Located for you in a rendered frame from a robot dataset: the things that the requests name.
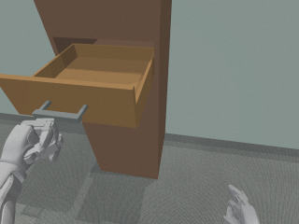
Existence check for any drawer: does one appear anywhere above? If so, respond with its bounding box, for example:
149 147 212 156
0 43 154 129

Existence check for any handle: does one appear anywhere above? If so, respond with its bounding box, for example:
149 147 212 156
32 100 88 124

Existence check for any robot right hand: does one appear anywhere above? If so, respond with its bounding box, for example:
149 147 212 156
223 185 261 224

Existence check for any robot left forearm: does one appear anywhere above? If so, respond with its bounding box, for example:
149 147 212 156
0 161 27 224

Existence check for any cabinet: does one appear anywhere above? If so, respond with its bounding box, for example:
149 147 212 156
34 0 172 180

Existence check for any robot left hand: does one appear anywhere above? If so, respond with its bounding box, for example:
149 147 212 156
0 118 64 171

